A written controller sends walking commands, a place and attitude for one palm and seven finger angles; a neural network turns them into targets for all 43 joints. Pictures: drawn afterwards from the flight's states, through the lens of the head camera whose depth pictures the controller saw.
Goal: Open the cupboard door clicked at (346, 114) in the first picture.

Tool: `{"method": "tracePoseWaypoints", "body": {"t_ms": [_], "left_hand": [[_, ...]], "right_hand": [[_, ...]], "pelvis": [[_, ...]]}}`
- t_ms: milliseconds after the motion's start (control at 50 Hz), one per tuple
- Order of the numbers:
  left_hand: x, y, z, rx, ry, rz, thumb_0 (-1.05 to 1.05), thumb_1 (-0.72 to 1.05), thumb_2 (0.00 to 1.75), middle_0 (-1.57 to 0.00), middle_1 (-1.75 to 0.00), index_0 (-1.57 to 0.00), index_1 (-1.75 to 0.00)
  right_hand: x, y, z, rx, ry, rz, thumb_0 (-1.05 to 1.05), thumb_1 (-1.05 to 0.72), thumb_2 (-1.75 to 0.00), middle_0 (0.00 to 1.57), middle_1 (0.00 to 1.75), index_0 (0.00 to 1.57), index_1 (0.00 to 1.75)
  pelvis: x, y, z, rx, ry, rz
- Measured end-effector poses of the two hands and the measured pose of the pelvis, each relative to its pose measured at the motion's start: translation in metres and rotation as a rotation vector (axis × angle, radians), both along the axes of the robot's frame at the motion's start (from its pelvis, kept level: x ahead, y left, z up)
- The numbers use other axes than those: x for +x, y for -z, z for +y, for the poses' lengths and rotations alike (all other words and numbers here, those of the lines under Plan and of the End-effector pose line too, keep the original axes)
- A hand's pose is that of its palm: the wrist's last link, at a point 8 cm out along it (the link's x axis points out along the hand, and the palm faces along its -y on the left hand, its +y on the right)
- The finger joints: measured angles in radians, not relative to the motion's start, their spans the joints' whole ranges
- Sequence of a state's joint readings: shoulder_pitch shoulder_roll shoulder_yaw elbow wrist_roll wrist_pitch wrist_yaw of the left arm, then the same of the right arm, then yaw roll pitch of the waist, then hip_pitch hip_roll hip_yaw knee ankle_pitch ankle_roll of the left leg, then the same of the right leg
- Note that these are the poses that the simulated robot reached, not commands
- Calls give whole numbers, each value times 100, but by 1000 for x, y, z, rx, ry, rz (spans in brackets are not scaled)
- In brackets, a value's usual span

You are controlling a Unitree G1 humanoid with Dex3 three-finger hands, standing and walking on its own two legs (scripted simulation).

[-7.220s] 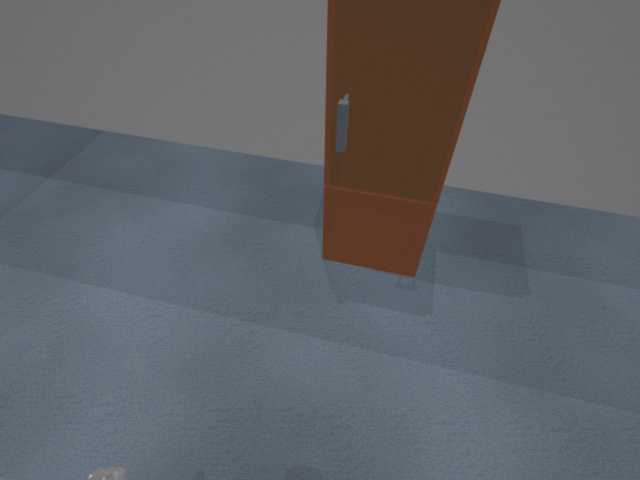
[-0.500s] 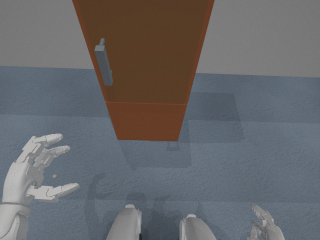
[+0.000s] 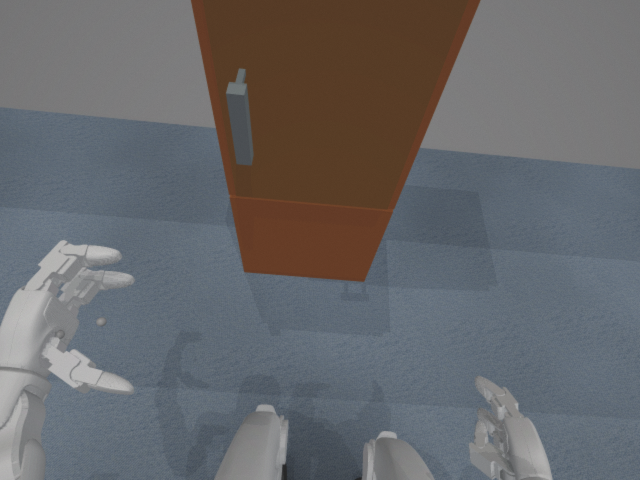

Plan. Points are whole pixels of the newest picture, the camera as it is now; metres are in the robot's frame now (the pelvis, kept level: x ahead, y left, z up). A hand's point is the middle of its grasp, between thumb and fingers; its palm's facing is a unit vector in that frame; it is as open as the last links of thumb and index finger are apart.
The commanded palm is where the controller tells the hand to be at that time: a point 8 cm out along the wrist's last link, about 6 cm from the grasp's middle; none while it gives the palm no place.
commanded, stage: raise the hand with hooked fingers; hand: left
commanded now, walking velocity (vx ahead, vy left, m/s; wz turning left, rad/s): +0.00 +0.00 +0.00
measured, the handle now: (243, 118) +0.63 +0.19 +0.01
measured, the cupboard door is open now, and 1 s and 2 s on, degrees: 0 0 0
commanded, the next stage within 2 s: move the hooked fingers beside the handle in 0.62 s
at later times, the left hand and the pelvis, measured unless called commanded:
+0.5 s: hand (122, 309) +0.29 +0.25 +0.03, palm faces +0.03 -1.00 -0.06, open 13.9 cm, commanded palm +0.26 +0.30 +0.04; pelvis +0.00 -0.02 +0.00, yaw +0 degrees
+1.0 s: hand (150, 271) +0.34 +0.24 +0.03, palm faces +0.01 -1.00 -0.05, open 13.9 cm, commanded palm +0.32 +0.29 +0.03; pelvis +0.00 -0.03 -0.01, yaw +0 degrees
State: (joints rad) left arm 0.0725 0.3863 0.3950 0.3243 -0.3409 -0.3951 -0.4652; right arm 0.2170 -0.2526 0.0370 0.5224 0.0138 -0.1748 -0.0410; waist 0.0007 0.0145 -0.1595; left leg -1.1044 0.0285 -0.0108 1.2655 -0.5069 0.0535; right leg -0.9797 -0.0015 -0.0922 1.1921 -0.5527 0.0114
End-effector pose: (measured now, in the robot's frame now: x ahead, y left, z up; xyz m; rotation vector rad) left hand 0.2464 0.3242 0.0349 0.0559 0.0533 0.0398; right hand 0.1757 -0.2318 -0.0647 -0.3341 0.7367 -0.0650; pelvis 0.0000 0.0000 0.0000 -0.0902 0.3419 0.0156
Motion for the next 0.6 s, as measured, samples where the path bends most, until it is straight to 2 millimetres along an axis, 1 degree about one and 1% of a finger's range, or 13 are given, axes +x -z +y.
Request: {"method": "tracePoseWaypoints", "body": {"t_ms": [180, 320, 440, 600], "left_hand": [[13, -3, 4, 5, 11, -8, -1, -49, 30, -30, -120, -30, -120], [17, -2, -7, 1, 24, -3, -1, -49, 30, -30, -120, -30, -120], [16, -1, -15, 3, 13, -7, -1, -49, 30, -31, -120, -30, -120], [17, 1, -23, 0, 11, -7, -1, -49, 30, -31, -120, -30, -120]], "right_hand": [[-19, 6, -19, -23, 47, 56, 1, -90, -90, 21, 30, 20, 30], [-30, 7, -34, -29, 79, 76, 1, -90, -90, 20, 30, 20, 30], [-31, 11, -41, -24, 89, 80, 1, -90, -90, 20, 30, 20, 30], [-23, 14, -42, -9, 83, 68, 1, -90, -90, 20, 30, 20, 30]], "pelvis": [[0, 1, -5, 4, 6, 7], [1, 1, -11, 11, 12, 12], [1, 3, -17, 17, 15, 13], [3, 5, -24, 20, 15, 13]]}}
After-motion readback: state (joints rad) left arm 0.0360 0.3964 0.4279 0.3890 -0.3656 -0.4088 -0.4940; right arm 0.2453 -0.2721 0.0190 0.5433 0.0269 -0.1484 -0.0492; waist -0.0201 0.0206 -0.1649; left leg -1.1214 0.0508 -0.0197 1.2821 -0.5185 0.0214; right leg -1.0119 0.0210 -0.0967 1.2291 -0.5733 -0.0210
